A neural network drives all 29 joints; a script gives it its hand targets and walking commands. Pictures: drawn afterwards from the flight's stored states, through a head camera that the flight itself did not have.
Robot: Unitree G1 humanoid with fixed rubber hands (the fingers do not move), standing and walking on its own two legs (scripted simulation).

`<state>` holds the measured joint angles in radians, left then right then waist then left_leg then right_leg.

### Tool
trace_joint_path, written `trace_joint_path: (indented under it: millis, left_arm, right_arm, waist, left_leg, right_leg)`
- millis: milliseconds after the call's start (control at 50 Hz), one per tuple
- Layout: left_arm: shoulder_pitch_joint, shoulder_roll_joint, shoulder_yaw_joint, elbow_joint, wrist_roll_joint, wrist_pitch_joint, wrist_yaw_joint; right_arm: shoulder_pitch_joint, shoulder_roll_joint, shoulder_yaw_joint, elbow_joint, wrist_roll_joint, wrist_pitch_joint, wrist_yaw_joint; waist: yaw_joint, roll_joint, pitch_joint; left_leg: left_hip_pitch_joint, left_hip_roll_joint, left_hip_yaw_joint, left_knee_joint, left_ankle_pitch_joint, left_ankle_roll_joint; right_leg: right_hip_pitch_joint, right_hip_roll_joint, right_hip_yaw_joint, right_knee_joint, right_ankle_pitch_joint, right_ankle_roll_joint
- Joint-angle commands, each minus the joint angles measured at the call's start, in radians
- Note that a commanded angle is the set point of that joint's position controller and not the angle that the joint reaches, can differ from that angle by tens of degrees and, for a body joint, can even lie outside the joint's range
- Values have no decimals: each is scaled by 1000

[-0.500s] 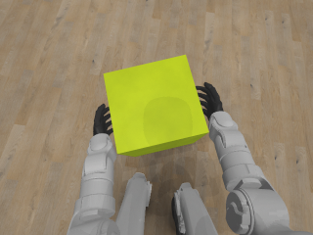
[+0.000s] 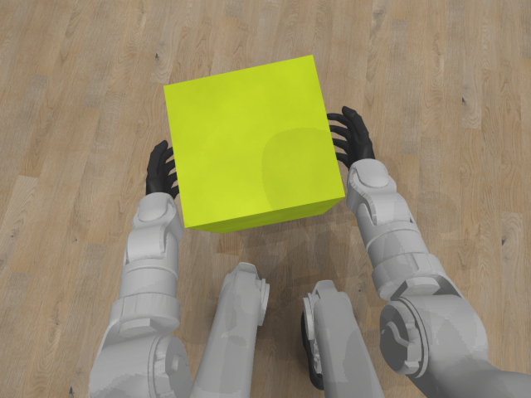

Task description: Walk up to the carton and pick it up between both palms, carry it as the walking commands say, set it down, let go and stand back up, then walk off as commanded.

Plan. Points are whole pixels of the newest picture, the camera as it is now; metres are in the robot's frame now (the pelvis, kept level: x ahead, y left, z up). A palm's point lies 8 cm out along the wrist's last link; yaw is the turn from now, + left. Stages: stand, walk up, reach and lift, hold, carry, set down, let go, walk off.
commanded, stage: set down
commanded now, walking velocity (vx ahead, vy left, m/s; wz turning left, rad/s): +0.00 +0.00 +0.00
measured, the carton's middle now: (258, 162) +0.47 +0.09 -0.15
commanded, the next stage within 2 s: none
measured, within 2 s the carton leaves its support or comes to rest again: neither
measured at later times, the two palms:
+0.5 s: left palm (177, 193) +0.41 +0.23 -0.21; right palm (338, 162) +0.50 -0.05 -0.18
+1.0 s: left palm (179, 189) +0.44 +0.25 -0.28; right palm (320, 161) +0.52 -0.03 -0.25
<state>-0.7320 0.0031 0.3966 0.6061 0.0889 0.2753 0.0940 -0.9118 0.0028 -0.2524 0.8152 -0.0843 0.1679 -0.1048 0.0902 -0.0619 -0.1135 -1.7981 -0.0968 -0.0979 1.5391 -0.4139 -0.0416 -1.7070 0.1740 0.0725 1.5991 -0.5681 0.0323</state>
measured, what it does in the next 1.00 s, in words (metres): lowers itself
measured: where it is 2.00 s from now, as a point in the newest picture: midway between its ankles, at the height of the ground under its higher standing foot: (274, 346)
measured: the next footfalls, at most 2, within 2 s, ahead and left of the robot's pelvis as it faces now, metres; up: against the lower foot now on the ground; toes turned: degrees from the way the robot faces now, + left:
none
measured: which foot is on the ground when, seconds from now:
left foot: down 0.00-1.00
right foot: down 0.00-1.00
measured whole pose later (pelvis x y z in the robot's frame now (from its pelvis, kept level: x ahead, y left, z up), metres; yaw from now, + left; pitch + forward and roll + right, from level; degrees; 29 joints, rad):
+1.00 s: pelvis -0.06 +0.00 -0.13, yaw -1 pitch +28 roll -1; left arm -1.34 0.21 0.43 0.71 0.04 0.36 0.09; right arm -1.53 -0.18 -0.24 0.90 -0.02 0.28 -0.16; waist 0.14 -0.08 0.52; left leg -2.03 -0.11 -0.07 1.95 -0.39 -0.06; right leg -1.95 0.23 0.06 2.03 -0.58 0.09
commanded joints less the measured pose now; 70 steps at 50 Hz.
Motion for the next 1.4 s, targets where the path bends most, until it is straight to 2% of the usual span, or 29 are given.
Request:
trace_joint_path:
  millis: [0, 40, 80, 100, 180, 200, 280, 360, 420, 500, 520, 600, 620, 660, 740, 760, 800, 820, 900, 1000, 1060, 1080, 1100, 1140, 1200, 1220, 1280, 1300, 1380]
  left_arm:
    - [-914, -812, -564, -219, -86, -87, -200]
    - [-857, -835, -531, -116, -59, -67, -190]
    - [-949, -794, -559, -199, -98, -69, -189]
    - [-998, -763, -526, -222, -84, -68, -185]
    - [-996, -829, -549, -207, -92, -52, -192]
    - [-1024, -808, -564, -206, -90, -49, -182]
    - [-1076, -842, -595, -194, -128, -46, -184]
    - [-1152, -832, -627, -242, -130, -50, -179]
    - [-1210, -794, -622, -233, -144, -32, -162]
    - [-1311, -786, -662, -318, -169, -20, -154]
    - [-1311, -754, -655, -369, -187, -14, -144]
    - [-1377, -600, -693, -531, -225, 15, -133]
    - [-1331, -555, -682, -413, -220, 27, -126]
    - [-1397, -580, -756, -487, -276, 37, -133]
    - [-1517, -604, -703, -509, -307, 34, -142]
    - [-1500, -597, -677, -453, -309, 34, -133]
    - [-1495, -558, -580, -323, -251, 21, -146]
    - [-1529, -573, -553, -299, -233, 11, -161]
    - [-1487, -612, -463, -84, -172, -2, -223]
    - [-1564, -604, -477, -88, -168, -7, -257]
    - [-1501, -680, -488, -68, -161, 1, -256]
    - [-1572, -617, -514, -188, -170, -10, -248]
    - [-1552, -644, -542, -166, -197, -7, -247]
    - [-1566, -655, -571, -153, -226, -8, -238]
    - [-1642, -652, -610, -218, -275, -44, -224]
    - [-1583, -615, -586, -199, -257, -50, -220]
    - [-1598, -580, -575, -200, -281, -76, -204]
    - [-1631, -551, -557, -225, -299, -89, -198]
    - [-1530, -551, -503, -78, -281, -83, -205]
  right_arm:
    - [-592, 1043, 430, -87, 49, -3, 137]
    - [-645, 1029, 446, -96, 66, 2, 132]
    - [-634, 1007, 430, -86, 57, 11, 134]
    - [-605, 1039, 442, -35, 69, 20, 138]
    - [-698, 1047, 425, -69, 75, 27, 132]
    - [-689, 1012, 439, -85, 100, 22, 138]
    - [-764, 959, 394, -87, 70, 16, 157]
    - [-786, 959, 380, -77, 70, 14, 166]
    - [-825, 925, 354, -41, 98, 32, 176]
    - [-902, 874, 397, -130, 123, 59, 180]
    - [-907, 914, 448, -159, 163, 71, 174]
    - [-977, 832, 573, -356, 239, 108, 139]
    - [-1020, 812, 580, -297, 235, 119, 123]
    - [-1024, 808, 620, -357, 285, 133, 112]
    - [-1177, 844, 612, -415, 321, 135, 103]
    - [-1204, 804, 572, -387, 303, 128, 95]
    - [-1156, 873, 532, -211, 270, 135, 97]
    - [-1137, 907, 491, -135, 237, 138, 102]
    - [-1210, 901, 415, -52, 167, 110, 110]
    - [-1139, 895, 313, 64, 115, 109, 148]
    - [-1127, 872, 289, 95, 135, 104, 168]
    - [-1125, 937, 320, 48, 160, 107, 177]
    - [-1055, 894, 281, 105, 139, 107, 180]
    - [-1174, 843, 340, 7, 189, 87, 179]
    - [-1160, 848, 341, 34, 188, 70, 180]
    - [-1150, 858, 375, 12, 207, 63, 179]
    - [-1257, 808, 436, -53, 245, 45, 165]
    - [-1302, 845, 475, -107, 301, 38, 162]
    - [-1303, 807, 492, -73, 302, 33, 157]
  waist:
    - [76, 14, -1100]
    - [110, 21, -1093]
    - [52, 20, -1138]
    - [104, 14, -1128]
    - [79, 25, -1196]
    - [114, 64, -1210]
    - [10, 55, -1215]
    - [25, 98, -1252]
    - [26, 143, -1250]
    - [11, 152, -1522]
    - [59, 146, -1627]
    - [76, 100, -2049]
    - [95, 81, -1935]
    - [58, 148, -1843]
    - [103, 99, -1832]
    - [79, 101, -1784]
    - [133, 25, -1576]
    - [108, -14, -1512]
    - [145, -55, -1370]
    - [73, 11, -1320]
    - [81, 71, -1333]
    - [101, 87, -1432]
    - [50, 119, -1410]
    - [91, 125, -1450]
    - [39, 73, -1353]
    - [95, 96, -1352]
    - [124, 13, -1354]
    - [182, -10, -1386]
    - [204, -73, -1231]
  left_leg:
    - [770, -58, 155, -73, 263, -15]
    - [766, -55, 168, -46, 282, -14]
    - [792, -43, 151, -24, 272, -19]
    - [744, -45, 164, -19, 283, -22]
    - [782, -45, 160, 13, 299, -19]
    - [823, -40, 157, 14, 312, -21]
    - [853, -32, 111, 39, 288, -28]
    - [853, -37, 113, 87, 356, -31]
    - [910, -27, 88, 64, 199, -31]
    - [1002, -19, 99, 124, 266, -46]
    - [1055, -23, 109, 139, 265, -47]
    - [1112, -36, 173, 240, 416, -47]
    - [1101, -34, 183, 242, 462, -37]
    - [1079, -28, 179, 241, 479, -37]
    - [921, -19, 186, 255, 369, -23]
    - [895, -10, 192, 271, 350, -25]
    - [765, -8, 198, 251, 251, -3]
    - [656, -8, 193, 248, 190, 5]
    - [479, -8, 224, 284, 141, 4]
    - [544, 0, 189, 295, 164, 2]
    - [644, 3, 183, 306, 240, -11]
    - [701, 1, 177, 316, 302, -9]
    - [712, 5, 171, 313, 313, -19]
    - [818, 5, 137, 341, 356, -15]
    - [742, 5, 117, 367, 417, -5]
    - [741, 0, 137, 373, 450, -9]
    - [705, 12, 121, 426, 468, 6]
    - [707, 6, 140, 422, 506, 12]
    - [635, 17, 128, 414, 453, 34]
  right_leg:
    - [378, 49, -53, -140, 221, -7]
    - [337, 48, -48, -131, 197, -4]
    - [306, 50, -69, -103, 189, -8]
    - [345, 43, -47, -100, 213, -16]
    - [320, 53, -59, -77, 194, -9]
    - [254, 55, -64, -42, 208, -12]
    - [118, 56, -104, -9, 181, -25]
    - [102, 64, -109, 45, 217, -29]
    - [-12, 66, -109, 60, 105, -39]
    - [78, 73, -139, 121, 165, -40]
    - [174, 60, -115, 131, 181, -37]
    - [497, 54, -105, 217, 359, -31]
    - [497, 47, -115, 222, 326, -15]
    - [427, 63, -107, 195, 306, -12]
    - [433, 45, -95, 237, 289, -19]
    - [401, 37, -92, 242, 262, -17]
    - [306, 38, -88, 223, 150, -20]
    - [327, 35, -86, 222, 129, -20]
    - [275, 26, -85, 224, 86, -11]
    - [119, 46, -130, 277, 103, -31]
    - [78, 37, -152, 294, 125, -27]
    - [75, 49, -160, 329, 171, -26]
    - [39, 52, -162, 324, 171, -30]
    - [-33, 56, -165, 360, 152, -38]
    - [-56, 50, -155, 385, 191, -44]
    - [-45, 49, -140, 374, 205, -46]
    - [0, 47, -130, 424, 216, -46]
    - [21, 48, -122, 427, 250, -39]
    - [-12, 45, -134, 427, 187, -31]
